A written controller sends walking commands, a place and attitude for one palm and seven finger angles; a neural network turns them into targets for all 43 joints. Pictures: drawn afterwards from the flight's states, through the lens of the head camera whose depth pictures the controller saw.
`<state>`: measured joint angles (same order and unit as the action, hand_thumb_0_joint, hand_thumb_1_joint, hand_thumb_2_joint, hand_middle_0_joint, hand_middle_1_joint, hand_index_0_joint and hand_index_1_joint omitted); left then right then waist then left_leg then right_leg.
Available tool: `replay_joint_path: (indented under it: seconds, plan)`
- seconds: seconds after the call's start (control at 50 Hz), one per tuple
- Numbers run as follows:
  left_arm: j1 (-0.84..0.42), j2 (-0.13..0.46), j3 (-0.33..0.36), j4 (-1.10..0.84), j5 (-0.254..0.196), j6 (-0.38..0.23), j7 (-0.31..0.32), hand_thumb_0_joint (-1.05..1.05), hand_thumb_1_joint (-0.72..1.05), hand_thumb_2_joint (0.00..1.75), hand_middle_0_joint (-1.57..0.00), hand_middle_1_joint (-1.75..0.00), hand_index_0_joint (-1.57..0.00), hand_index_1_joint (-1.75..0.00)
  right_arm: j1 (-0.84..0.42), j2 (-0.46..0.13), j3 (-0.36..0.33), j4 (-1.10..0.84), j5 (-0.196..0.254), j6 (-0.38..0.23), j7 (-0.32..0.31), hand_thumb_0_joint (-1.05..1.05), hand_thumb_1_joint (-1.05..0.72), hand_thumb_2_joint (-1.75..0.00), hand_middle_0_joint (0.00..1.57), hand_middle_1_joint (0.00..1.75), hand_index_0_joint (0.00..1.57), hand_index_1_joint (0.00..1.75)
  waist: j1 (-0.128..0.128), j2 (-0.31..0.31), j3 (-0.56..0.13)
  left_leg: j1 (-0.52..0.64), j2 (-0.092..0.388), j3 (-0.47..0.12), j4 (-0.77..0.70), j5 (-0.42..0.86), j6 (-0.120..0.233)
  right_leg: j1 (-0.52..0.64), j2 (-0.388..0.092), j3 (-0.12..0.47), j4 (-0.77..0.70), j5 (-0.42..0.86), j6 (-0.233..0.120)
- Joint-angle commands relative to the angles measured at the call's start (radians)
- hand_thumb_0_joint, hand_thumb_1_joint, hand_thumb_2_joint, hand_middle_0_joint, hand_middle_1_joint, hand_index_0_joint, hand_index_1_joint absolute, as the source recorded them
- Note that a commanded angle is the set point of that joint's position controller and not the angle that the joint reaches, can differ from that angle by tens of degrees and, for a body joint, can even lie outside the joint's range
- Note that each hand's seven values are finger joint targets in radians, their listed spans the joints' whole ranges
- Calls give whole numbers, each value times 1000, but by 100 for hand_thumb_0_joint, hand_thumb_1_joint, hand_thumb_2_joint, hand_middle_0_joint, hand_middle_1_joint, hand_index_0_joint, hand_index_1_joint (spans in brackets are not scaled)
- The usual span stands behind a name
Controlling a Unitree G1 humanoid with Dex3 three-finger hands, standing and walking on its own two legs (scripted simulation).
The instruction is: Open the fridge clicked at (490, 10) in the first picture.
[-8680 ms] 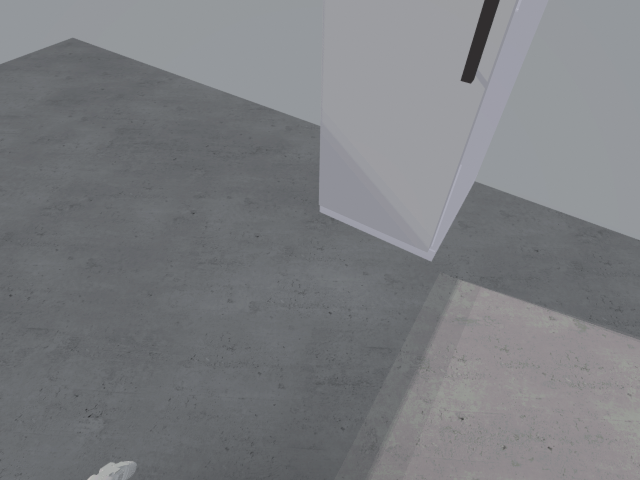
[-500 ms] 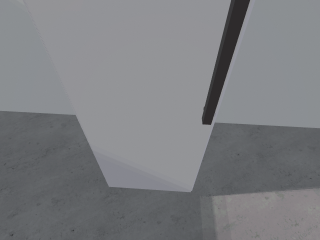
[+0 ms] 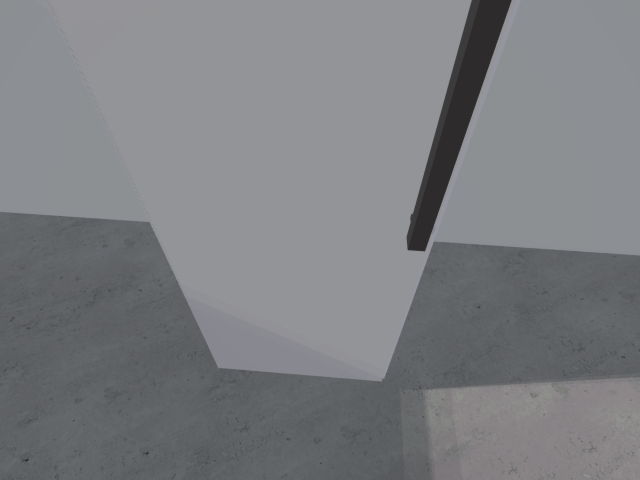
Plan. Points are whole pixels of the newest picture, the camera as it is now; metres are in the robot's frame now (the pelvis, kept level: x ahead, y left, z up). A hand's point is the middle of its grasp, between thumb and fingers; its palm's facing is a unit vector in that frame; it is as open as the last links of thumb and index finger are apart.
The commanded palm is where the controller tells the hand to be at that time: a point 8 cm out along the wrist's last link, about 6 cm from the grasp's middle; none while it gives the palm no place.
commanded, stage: look again from close up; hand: right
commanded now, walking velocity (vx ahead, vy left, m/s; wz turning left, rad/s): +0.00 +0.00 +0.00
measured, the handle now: (452, 105) +0.48 -0.12 +0.24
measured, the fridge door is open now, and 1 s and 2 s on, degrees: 0 0 0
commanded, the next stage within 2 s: raise the hand to about handle height in 0.28 s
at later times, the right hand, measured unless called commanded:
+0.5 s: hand out of the picture +0.14 -0.21 -0.08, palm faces +0.28 +0.94 -0.21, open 7.4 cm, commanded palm +0.10 -0.26 -0.06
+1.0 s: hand (545, 464) +0.16 -0.23 +0.01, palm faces +0.04 +1.00 -0.05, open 9.8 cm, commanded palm +0.13 -0.28 +0.02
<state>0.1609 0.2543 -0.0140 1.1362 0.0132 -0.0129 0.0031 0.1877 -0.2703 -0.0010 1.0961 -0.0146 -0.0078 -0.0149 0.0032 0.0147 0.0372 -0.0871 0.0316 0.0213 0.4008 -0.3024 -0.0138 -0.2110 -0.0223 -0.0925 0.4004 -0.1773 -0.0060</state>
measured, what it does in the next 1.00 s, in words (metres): lowers itself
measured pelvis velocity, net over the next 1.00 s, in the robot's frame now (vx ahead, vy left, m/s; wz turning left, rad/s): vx -0.04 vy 0.02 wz -0.06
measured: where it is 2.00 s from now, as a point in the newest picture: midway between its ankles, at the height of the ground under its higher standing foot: outside the picture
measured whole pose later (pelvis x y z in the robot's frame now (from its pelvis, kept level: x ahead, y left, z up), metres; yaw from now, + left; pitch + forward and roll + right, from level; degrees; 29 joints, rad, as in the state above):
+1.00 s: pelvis -0.04 +0.02 -0.06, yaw -3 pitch +7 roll +3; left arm 0.22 0.24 -0.02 0.63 -0.04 -0.27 0.11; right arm 0.28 -0.32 -0.30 0.10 0.35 -0.35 0.44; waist -0.03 -0.02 -0.07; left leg -0.54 -0.01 0.12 0.93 -0.51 0.02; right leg -0.72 -0.07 0.03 0.95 -0.35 0.02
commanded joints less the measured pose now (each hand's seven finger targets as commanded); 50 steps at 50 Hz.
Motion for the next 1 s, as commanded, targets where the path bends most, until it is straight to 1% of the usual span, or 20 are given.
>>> replay_joint_path:
  seconds: [0.0, 0.34, 0.36, 0.38, 0.4, 0.42, 0.44, 0.46, 0.48, 0.52, 0.56, 0.6, 0.64, 0.7, 0.78, 0.8, 0.86, 0.9, 0.94, 0.98]
  plan:
    - [-15, 157, 35, -54, -2, -24, 15, 0, 90, 90, -20, -30, -20, -30, 24, -159, -28, -40, -4, -20, -7, 0, -90, -90, 20, 30, 20, 30, -12, -6, -53, -77, 93, -70, -80, 200, 30, 106, -110, 116, -51, 196, -19]
    - [-14, 141, 35, -45, -2, -22, 18, 0, 90, 90, -20, -30, -20, -30, 52, -136, -26, -25, -3, -23, -10, 0, -90, -90, 20, 30, 20, 30, -10, 0, -34, -86, 95, -70, -92, 227, 29, 107, -108, 111, -50, 188, -14]
    - [8, 93, 36, -111, -10, -20, 11, 0, 90, 90, -20, -30, -20, -30, 139, -29, -3, -16, -12, -33, -58, 0, -90, -90, 20, 30, 20, 30, 0, -60, 29, -142, 121, -116, -84, 388, 7, 50, -106, 57, 146, 229, 7]
    - [52, 197, 74, -422, -57, -144, 51, 0, 90, 90, -20, -30, -20, -30, -606, -371, -290, -1482, 166, -246, -50, 0, -88, -89, 20, 32, 20, 32, 76, -177, -435, -77, 11, 24, 50, 504, 46, 312, 25, 86, 48, 369, -12]
    - [15, 113, 36, -428, -51, -216, 96, 0, 90, 90, -20, -30, -20, -30, -339, -426, -319, -1416, 103, -249, -81, 0, -85, -88, 20, 33, 20, 33, 4, -286, -372, -147, -12, 21, 93, 348, 42, 403, -16, 53, 44, 436, -7]
    - [22, 90, 47, -444, -33, -256, 90, 0, 90, 90, -20, -30, -20, -30, 140, -69, -136, -1235, 147, -151, -65, 0, -83, -87, 21, 34, 21, 34, -4, -307, -340, -198, -29, 80, 137, 184, 38, 360, -42, 80, 35, 484, -6]
    - [54, 90, 64, -417, -51, -260, 83, 0, 90, 90, -20, -30, -20, -30, 162, 1, -151, -1115, 165, -125, -58, 0, -81, -86, 21, 36, 21, 36, 40, -156, -234, -255, -32, 85, 119, 156, 23, 255, -25, 87, 65, 399, -9]
    - [24, 119, 83, -475, -42, -262, 80, 0, 90, 90, -20, -30, -20, -30, 78, -15, -168, -1134, 179, -171, -30, 0, -78, -85, 21, 37, 21, 37, 50, -60, -90, -315, -35, 95, 98, 169, 16, 102, -9, 90, 112, 246, -5]
    - [23, 125, 97, -475, -31, -260, 79, 0, 90, 90, -20, -30, -20, -30, 155, -31, -225, -1010, 192, -228, 5, 0, -76, -84, 21, 39, 21, 39, 41, 50, -50, -381, -41, 104, 114, 137, 12, -13, 4, 85, 157, 142, -1]
    - [-10, 112, 105, -514, -28, -260, 62, 0, 90, 90, -20, -30, -20, -30, 348, 27, -250, -810, 232, -371, 129, 0, -71, -82, 21, 42, 21, 42, -26, 207, -43, -464, -45, 99, 233, 134, 14, -211, 20, 73, 266, 76, 13]
    - [-47, 116, 114, -557, -33, -269, 38, 0, 90, 90, -20, -30, -20, -30, 371, 19, -270, -777, 282, -528, 284, 0, -67, -80, 22, 45, 22, 45, -56, 211, -102, -539, -35, 62, 346, 81, 18, -359, 26, 66, 377, -9, 21]
    - [-55, 132, 120, -622, -48, -286, 19, 0, 90, 90, -20, -30, -20, -30, 346, -92, -356, -787, 327, -610, 436, 0, -62, -78, 22, 48, 22, 48, -70, 87, -183, -525, -7, -10, 398, 87, 28, -411, 32, 64, 456, -29, 19]
    - [-69, 136, 116, -702, -57, -281, 31, 0, 90, 90, -20, -30, -20, -30, 277, -183, -439, -904, 384, -562, 500, 0, -57, -76, 22, 51, 22, 51, -81, 32, -305, -483, 4, -62, 369, 8, 13, -412, 42, 41, 476, -64, 3]
    - [-24, 122, 98, -737, -55, -273, 63, 0, 90, 90, -20, -30, -20, -30, 112, -219, -469, -1094, 443, -497, 483, 0, -50, -73, 23, 55, 23, 55, -48, -7, -310, -508, 0, -108, 325, -126, -7, -404, 27, 60, 501, -118, -8]
    - [22, 115, 80, -704, -47, -289, 95, 0, 90, 90, -20, -30, -20, -30, -53, -187, -378, -1293, 400, -529, 421, 0, -41, -69, 24, 62, 24, 62, 22, -86, -281, -578, -25, -87, 321, -107, 4, -326, 2, 89, 498, -106, -27]
    - [33, 120, 73, -690, -45, -296, 103, 0, 90, 90, -20, -30, -20, -30, -118, -181, -338, -1320, 391, -530, 422, 0, -39, -68, 24, 63, 24, 63, 49, -68, -256, -588, -31, -85, 323, -97, 6, -326, -5, 100, 503, -108, -31]
    - [37, 131, 65, -658, -52, -316, 120, 0, 90, 90, -20, -30, -20, -30, -81, -196, -323, -1246, 369, -483, 439, 0, -32, -65, 24, 68, 24, 68, 48, -91, -219, -593, -39, -58, 304, -113, 13, -310, -7, 115, 464, -129, -33]
    - [30, 135, 59, -654, -56, -322, 124, 0, 90, 90, -20, -30, -20, -30, -52, -239, -363, -1193, 377, -418, 458, 0, -27, -63, 25, 70, 25, 70, 19, -105, -224, -545, -36, -59, 284, -95, 16, -303, -5, 119, 438, -113, -32]
    - [20, 129, 59, -661, -59, -324, 122, 0, 90, 90, -20, -30, -20, -30, 3, -273, -423, -1188, 389, -366, 462, 0, -22, -61, 25, 74, 25, 74, -14, -96, -287, -479, -30, -45, 276, -34, 13, -264, -3, 117, 406, -63, -30]
    - [4, 118, 55, -672, -61, -321, 118, 0, 90, 90, -20, -30, -20, -30, 38, -264, -449, -1183, 412, -322, 452, 0, -18, -59, 25, 76, 25, 76, -30, -78, -285, -444, -32, -24, 264, -3, 8, -245, -1, 114, 373, -43, -26]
